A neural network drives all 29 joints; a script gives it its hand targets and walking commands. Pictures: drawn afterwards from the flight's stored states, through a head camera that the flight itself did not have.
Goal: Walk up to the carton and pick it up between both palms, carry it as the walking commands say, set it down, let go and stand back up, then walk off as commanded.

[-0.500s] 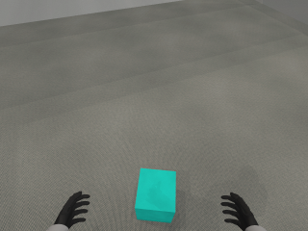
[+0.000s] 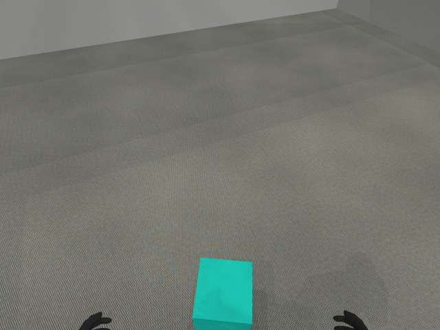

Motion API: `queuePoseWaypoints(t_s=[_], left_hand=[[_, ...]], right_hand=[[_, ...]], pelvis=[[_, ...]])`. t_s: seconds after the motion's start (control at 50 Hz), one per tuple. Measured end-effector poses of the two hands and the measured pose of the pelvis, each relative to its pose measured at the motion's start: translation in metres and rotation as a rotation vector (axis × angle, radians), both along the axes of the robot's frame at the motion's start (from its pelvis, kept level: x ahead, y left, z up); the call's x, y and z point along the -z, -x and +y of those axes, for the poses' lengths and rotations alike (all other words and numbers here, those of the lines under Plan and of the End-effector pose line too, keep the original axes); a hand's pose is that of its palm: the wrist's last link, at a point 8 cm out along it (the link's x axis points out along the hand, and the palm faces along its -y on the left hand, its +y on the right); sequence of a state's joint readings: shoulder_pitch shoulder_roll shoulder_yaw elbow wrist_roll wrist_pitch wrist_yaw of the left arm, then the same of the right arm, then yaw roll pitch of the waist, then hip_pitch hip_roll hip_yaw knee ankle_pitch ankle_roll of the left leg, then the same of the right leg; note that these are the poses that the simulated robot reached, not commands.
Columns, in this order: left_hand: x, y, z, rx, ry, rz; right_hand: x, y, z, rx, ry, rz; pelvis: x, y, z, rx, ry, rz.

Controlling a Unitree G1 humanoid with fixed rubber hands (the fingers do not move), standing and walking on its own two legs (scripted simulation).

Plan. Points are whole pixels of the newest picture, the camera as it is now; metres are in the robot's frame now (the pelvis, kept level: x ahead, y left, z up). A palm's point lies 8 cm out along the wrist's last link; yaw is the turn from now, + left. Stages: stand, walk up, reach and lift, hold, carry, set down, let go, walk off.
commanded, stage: stand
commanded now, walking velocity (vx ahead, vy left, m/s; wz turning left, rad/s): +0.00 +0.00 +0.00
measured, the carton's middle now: (223, 299) +0.39 -0.01 -0.65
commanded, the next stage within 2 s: walk off in 1.66 s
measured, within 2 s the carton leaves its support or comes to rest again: neither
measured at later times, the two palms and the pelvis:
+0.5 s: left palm out of the picture +0.07 +0.25 -0.12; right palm out of the picture +0.08 -0.27 -0.13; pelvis +0.03 -0.01 -0.01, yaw +0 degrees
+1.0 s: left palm out of the picture -0.02 +0.22 -0.14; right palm out of the picture -0.02 -0.25 -0.14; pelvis +0.01 -0.01 +0.00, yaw +0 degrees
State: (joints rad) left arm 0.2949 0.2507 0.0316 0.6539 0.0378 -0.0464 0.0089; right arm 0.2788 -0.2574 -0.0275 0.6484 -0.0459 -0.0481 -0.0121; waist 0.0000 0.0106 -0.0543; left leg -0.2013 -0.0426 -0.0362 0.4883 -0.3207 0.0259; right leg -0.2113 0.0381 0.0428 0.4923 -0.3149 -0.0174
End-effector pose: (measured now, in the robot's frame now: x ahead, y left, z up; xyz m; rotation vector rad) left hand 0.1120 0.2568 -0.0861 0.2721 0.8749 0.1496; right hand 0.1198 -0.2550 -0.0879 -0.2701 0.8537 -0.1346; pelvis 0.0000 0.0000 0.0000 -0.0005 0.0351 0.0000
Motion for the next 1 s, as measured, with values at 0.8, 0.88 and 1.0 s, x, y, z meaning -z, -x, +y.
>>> queuePoseWaypoints(t_s=[0.8, 0.88, 1.0], left_hand=[[0.048, 0.099, -0.021, -0.105, 0.035, 0.437], [0.050, 0.113, -0.026, -0.110, 0.046, 0.476], [0.052, 0.131, -0.033, -0.114, 0.062, 0.520]], right_hand=[[0.051, 0.108, -0.004, 0.110, -0.024, 0.472], [0.053, 0.122, 0.001, 0.115, -0.037, 0.510], [0.055, 0.140, 0.009, 0.122, -0.055, 0.553]], pelvis=[[0.002, -0.020, -0.010, 0.007, -0.001, -0.034], [0.001, -0.017, -0.010, 0.007, -0.001, -0.042], [0.000, -0.011, -0.011, 0.008, -0.002, -0.052]])
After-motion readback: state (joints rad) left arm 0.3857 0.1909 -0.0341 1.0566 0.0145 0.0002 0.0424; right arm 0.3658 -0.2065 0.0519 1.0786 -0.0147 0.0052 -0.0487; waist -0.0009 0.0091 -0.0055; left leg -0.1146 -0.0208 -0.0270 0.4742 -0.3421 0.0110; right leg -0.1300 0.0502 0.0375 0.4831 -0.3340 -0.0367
